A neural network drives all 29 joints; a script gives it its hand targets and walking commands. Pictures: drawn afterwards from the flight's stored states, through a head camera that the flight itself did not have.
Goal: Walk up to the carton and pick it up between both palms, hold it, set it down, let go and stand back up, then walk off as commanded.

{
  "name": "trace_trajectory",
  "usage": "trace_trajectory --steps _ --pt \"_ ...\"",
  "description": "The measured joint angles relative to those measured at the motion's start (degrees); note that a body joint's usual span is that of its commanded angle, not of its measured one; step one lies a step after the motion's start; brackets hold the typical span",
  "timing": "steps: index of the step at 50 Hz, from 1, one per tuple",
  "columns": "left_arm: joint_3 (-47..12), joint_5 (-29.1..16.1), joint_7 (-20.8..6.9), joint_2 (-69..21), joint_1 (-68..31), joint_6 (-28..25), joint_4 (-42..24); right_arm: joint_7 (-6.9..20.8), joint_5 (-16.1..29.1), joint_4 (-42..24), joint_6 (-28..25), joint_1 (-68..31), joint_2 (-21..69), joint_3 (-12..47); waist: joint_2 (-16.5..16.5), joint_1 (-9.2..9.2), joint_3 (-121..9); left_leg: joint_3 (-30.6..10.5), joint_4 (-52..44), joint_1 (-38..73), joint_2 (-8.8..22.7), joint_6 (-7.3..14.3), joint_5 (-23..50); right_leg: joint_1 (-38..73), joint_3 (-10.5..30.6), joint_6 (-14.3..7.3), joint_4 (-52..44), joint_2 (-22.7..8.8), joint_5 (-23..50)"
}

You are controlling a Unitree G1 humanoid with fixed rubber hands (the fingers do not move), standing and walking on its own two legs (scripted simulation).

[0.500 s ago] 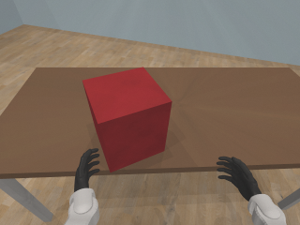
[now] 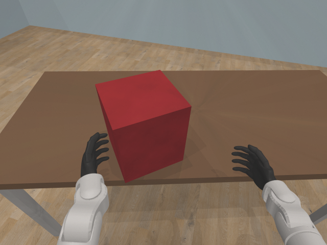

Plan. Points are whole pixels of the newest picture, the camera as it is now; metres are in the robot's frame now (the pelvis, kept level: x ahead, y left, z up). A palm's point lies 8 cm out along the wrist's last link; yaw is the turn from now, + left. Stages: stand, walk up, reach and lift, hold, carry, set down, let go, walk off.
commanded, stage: reach and lift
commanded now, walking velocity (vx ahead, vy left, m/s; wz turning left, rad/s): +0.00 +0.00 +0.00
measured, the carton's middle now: (142, 125) +0.48 +0.12 +0.01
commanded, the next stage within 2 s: none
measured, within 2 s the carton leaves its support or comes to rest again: neither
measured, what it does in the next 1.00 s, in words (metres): stands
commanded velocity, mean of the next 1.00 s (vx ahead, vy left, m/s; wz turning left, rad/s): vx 0.00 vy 0.00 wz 0.00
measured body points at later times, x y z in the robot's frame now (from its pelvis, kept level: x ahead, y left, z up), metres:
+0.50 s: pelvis +0.01 +0.00 +0.00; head +0.04 +0.00 +0.45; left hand +0.32 +0.23 +0.10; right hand +0.43 -0.15 +0.09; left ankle +0.02 +0.15 -0.74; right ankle +0.03 -0.06 -0.74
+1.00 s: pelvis -0.01 +0.00 +0.00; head +0.02 -0.01 +0.45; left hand +0.36 +0.24 +0.14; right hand +0.46 -0.10 +0.15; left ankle +0.02 +0.15 -0.74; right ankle +0.03 -0.06 -0.74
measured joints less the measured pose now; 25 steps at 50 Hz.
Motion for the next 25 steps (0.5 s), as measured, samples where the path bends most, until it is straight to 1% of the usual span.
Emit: trace_trajectory --steps 8,12,18,25 --pt "4.06 -0.02 0.86 0.01 -11.46 8.61 4.69 -1.79 0.00 0.00 8.52 -8.83 -0.03 0.02 0.01 2.14 0.39 0.00 -0.75 0.21 0.00 0.00 0.72 -0.15 0.01 -0.03 0.00 0.05 0.38" --pt "5.80 -0.11 0.92 0.00 -14.16 12.02 4.76 -2.81 0.00 -0.03 11.37 -13.26 -0.03 0.01 0.06 2.82 0.96 0.00 -0.93 0.22 0.00 0.00 0.76 -0.19 0.02 -0.04 -0.09 0.06 0.31" --pt "6.38 -0.33 0.92 0.00 -16.14 14.47 4.75 -3.68 0.01 -0.05 13.70 -18.75 -0.03 0.01 0.25 3.03 2.63 0.00 -1.40 0.21 -0.02 -0.06 0.76 -0.19 0.03 -0.04 -0.53 0.07 0.30" --pt "7.26 -0.38 0.92 0.01 -16.40 14.63 4.46 -5.22 0.10 -0.05 13.83 -20.35 -0.03 0.39 0.51 3.03 3.02 0.00 -2.15 0.23 0.02 -0.35 0.76 -0.16 0.06 -0.04 -1.32 0.15 0.30"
